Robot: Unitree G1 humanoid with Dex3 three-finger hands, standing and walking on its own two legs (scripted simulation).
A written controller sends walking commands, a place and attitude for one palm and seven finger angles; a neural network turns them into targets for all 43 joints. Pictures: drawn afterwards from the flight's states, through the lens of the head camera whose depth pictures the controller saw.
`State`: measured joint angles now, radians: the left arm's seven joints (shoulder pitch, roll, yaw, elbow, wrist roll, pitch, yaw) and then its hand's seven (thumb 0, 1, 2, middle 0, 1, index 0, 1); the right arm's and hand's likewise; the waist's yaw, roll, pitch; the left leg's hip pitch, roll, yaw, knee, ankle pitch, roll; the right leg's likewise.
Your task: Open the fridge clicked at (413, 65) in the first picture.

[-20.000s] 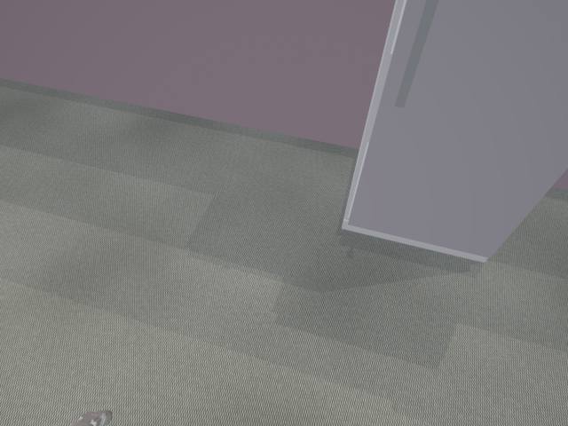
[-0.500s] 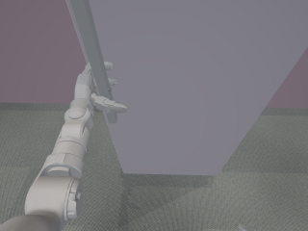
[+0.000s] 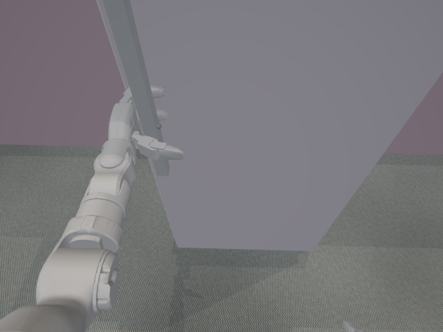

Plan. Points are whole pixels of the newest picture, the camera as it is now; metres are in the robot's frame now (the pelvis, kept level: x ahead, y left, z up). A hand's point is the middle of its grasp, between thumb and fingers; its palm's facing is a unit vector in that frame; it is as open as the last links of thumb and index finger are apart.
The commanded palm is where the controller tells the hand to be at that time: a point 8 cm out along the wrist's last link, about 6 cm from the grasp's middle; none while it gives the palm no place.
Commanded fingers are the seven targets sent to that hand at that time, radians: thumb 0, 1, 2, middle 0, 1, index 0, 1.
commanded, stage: grip the handle and tug to test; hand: left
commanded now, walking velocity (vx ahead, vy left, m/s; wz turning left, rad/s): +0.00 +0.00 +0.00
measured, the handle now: (144, 82) +0.50 +0.15 +0.19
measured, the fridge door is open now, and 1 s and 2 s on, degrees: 0 0 1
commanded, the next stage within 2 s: pull the door a little, standing still in 1.44 s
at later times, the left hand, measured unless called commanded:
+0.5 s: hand (158, 126) +0.45 +0.12 +0.13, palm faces +0.01 -1.00 -0.02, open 9.0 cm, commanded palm +0.42 +0.16 +0.14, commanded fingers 0.00 0.67 0.80 -0.43 -1.37 -0.43 -1.37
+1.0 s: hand (158, 126) +0.45 +0.12 +0.13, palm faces +0.01 -1.00 -0.02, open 5.8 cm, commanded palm +0.42 +0.17 +0.14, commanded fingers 0.00 0.90 0.90 -0.45 -1.40 -0.45 -1.40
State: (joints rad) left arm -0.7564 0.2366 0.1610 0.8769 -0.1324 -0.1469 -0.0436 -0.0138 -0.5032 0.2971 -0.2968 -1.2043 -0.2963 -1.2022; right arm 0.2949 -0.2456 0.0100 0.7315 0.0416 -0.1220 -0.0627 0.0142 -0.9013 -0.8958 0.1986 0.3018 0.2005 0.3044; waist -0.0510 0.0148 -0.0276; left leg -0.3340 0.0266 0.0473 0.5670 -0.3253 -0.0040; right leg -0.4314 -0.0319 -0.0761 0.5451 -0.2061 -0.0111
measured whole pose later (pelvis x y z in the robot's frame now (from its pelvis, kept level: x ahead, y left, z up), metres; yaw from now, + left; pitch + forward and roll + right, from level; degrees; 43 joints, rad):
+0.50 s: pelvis +0.01 +0.00 +0.00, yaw +0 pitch +5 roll +0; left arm -0.71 0.22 0.15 0.80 -0.13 -0.10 -0.03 0.00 0.22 0.61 -0.36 -1.31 -0.35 -1.31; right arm 0.28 -0.24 0.01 0.72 0.04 -0.10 -0.07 0.01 -0.90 -0.90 0.20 0.30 0.20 0.30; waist -0.04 0.02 -0.03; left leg -0.29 0.03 0.05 0.54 -0.33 0.00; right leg -0.39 -0.03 -0.07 0.52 -0.21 -0.01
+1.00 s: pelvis +0.01 +0.00 +0.00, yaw +0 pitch +4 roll +0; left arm -0.71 0.21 0.14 0.80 -0.13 -0.10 -0.03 0.01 0.68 0.80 -0.39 -1.40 -0.38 -1.40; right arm 0.28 -0.24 0.01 0.73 0.04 -0.09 -0.07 0.01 -0.90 -0.90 0.20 0.30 0.20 0.30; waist -0.04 0.02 -0.03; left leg -0.29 0.03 0.04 0.54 -0.33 0.00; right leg -0.38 -0.03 -0.08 0.52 -0.21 -0.01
